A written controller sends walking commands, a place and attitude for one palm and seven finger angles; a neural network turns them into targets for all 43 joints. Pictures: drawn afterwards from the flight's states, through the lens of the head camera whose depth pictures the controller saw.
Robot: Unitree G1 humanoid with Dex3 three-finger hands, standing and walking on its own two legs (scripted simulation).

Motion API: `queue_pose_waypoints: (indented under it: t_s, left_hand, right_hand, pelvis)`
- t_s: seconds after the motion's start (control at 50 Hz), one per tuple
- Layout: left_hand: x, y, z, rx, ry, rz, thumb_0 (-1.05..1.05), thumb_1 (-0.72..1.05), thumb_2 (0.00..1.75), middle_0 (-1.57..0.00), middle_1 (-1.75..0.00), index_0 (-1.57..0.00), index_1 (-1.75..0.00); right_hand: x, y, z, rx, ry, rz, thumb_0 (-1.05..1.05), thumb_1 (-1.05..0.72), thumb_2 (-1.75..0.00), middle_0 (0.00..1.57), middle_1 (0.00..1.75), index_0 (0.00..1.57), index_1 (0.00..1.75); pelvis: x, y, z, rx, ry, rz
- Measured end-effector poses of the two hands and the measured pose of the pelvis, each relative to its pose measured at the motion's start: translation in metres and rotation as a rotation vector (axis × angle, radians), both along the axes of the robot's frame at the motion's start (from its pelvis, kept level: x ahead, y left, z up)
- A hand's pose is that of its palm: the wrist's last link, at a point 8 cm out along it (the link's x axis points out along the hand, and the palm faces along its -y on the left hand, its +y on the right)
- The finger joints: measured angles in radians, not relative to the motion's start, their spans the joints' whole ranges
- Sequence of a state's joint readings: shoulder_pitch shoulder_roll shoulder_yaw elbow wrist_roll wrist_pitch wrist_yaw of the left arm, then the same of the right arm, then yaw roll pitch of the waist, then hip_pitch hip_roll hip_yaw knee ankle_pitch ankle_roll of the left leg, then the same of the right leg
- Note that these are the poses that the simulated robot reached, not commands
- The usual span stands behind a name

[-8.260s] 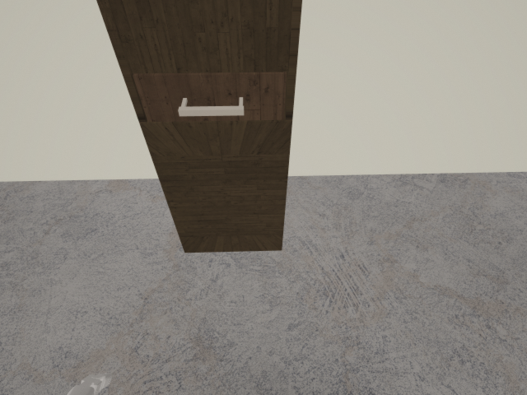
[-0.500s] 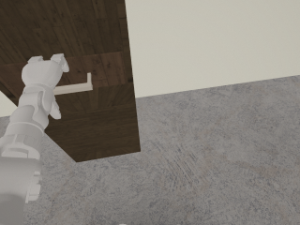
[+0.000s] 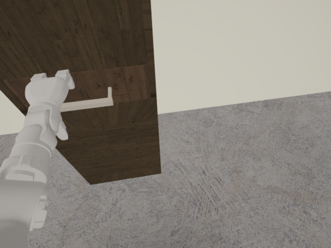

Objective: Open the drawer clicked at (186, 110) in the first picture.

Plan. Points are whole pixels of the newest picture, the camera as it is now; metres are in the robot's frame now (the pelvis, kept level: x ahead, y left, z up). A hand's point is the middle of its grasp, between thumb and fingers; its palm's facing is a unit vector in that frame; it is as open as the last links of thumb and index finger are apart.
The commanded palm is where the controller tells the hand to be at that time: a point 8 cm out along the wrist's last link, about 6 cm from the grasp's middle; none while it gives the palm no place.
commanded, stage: move the hooked fingers above the handle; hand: left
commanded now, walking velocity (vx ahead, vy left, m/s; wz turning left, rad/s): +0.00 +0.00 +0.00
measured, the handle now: (84, 99) +0.52 +0.24 +0.02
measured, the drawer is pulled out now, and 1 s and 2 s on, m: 0.00 0.00 0.00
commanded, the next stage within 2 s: none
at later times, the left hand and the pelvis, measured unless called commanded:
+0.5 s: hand (58, 112) +0.44 +0.28 +0.07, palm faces -0.12 -0.01 -0.99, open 13.9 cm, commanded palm +0.44 +0.26 +0.13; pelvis +0.00 -0.01 +0.00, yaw +0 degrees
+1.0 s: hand (71, 110) +0.45 +0.25 +0.06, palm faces -0.15 -0.05 -0.99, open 13.8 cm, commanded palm +0.45 +0.26 +0.13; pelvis +0.00 +0.00 +0.00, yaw +1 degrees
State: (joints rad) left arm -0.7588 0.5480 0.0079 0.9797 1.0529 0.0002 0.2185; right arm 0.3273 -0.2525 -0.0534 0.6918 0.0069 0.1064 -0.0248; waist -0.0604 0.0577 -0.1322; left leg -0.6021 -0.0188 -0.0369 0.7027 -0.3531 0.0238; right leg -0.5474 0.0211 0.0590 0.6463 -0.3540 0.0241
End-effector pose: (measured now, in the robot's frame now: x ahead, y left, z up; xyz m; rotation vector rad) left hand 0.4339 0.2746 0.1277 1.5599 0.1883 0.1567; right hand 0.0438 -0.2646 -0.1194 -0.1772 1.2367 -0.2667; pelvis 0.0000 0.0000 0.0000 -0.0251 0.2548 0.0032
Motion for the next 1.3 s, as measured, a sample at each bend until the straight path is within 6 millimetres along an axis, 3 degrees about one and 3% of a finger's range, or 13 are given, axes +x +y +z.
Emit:
queue_pose_waypoints:
  t_s: [0.12,0.24,0.34,0.46,0.56,0.66,0.76,0.88,0.98,1.08,1.22,1.3]
  left_hand:
    - [-0.004,-0.013,-0.006,-0.024,0.058,-0.064,-0.01,-0.49,0.3,-0.32,-1.2,-0.31,-1.2]
    - [0.005,-0.036,0.002,-0.038,-0.025,-0.154,-0.01,-0.49,0.3,-0.32,-1.2,-0.32,-1.2]
    - [0.011,-0.023,0.009,-0.006,-0.057,-0.051,0.0,-0.49,0.3,-0.32,-1.2,-0.32,-1.2]
    - [-0.003,0.0,0.0,0.014,0.068,0.053,0.0,-0.49,0.3,-0.31,-1.2,-0.31,-1.2]
    - [-0.011,-0.012,-0.01,-0.025,0.111,-0.062,-0.01,-0.49,0.3,-0.32,-1.2,-0.31,-1.2]
    - [-0.004,-0.029,-0.001,-0.049,-0.011,-0.175,-0.01,-0.49,0.3,-0.32,-1.2,-0.32,-1.2]
    - [0.008,-0.012,0.009,-0.008,-0.081,-0.056,0.0,-0.49,0.3,-0.32,-1.2,-0.32,-1.2]
    - [0.004,0.008,-0.002,0.021,0.077,0.077,0.0,-0.49,0.3,-0.31,-1.2,-0.31,-1.2]
    - [0.004,-0.014,-0.016,-0.042,0.142,-0.075,-0.01,-0.49,0.3,-0.32,-1.2,-0.31,-1.2]
    - [0.017,-0.034,-0.007,-0.067,-0.005,-0.206,-0.01,-0.49,0.3,-0.32,-1.2,-0.32,-1.2]
    - [0.024,-0.032,-0.001,-0.026,-0.089,-0.109,0.0,-0.49,0.3,-0.4,-1.26,-0.32,-1.22]
    - [0.018,-0.013,-0.005,-0.004,0.001,0.029,0.0,-0.49,0.3,-0.38,-1.25,-0.32,-1.22]
  right_hand:
    - [0.011,0.003,0.004,-0.016,-0.02,0.031,0.0,-0.91,-0.9,0.2,0.3,0.2,0.3]
    - [0.008,0.0,0.005,-0.033,-0.027,0.03,0.0,-0.91,-0.9,0.2,0.3,0.2,0.3]
    - [-0.004,-0.001,0.0,-0.012,-0.006,0.008,0.0,-0.91,-0.9,0.2,0.3,0.2,0.3]
    - [-0.021,-0.003,-0.003,0.007,0.041,-0.02,0.0,-0.91,-0.9,0.2,0.3,0.2,0.3]
    - [-0.024,-0.011,0.003,-0.033,0.063,-0.012,0.01,-0.91,-0.9,0.2,0.3,0.2,0.3]
    - [-0.019,-0.021,0.006,-0.076,0.045,-0.007,0.01,-0.91,-0.9,0.2,0.3,0.2,0.3]
    - [-0.015,-0.023,0.004,-0.069,0.022,-0.008,0.0,-0.91,-0.9,0.2,0.3,0.2,0.3]
    - [-0.017,-0.014,-0.001,-0.03,0.035,-0.015,0.0,-0.91,-0.9,0.2,0.3,0.2,0.3]
    - [-0.017,-0.009,0.003,-0.05,0.052,-0.012,0.0,-0.91,-0.9,0.2,0.3,0.2,0.3]
    - [-0.017,-0.009,0.005,-0.074,0.047,-0.019,0.0,-0.91,-0.9,0.2,0.3,0.2,0.3]
    - [-0.02,-0.002,-0.007,-0.017,0.065,-0.019,0.0,-0.91,-0.9,0.2,0.3,0.2,0.3]
    - [-0.02,0.004,-0.009,0.013,0.057,-0.04,0.0,-0.91,-0.9,0.2,0.3,0.2,0.3]
  pelvis:
    - [-0.002,0.002,0.001,-0.001,-0.017,0.017]
    - [-0.004,0.001,-0.001,-0.001,-0.013,0.015]
    - [-0.005,-0.001,-0.002,0.003,-0.002,-0.004]
    - [-0.002,-0.005,0.002,0.006,-0.012,-0.012]
    - [-0.002,-0.008,0.003,0.003,-0.026,0.008]
    - [-0.005,-0.009,-0.001,-0.001,-0.015,0.013]
    - [-0.008,-0.009,-0.003,0.0,0.01,0.003]
    - [-0.005,-0.006,-0.001,0.001,0.013,-0.003]
    - [-0.001,-0.005,0.001,-0.001,-0.001,0.009]
    - [0.0,-0.003,-0.004,-0.006,0.018,0.007]
    - [-0.001,0.002,-0.006,-0.003,0.039,-0.016]
    - [0.0,0.001,-0.002,0.004,0.023,-0.029]
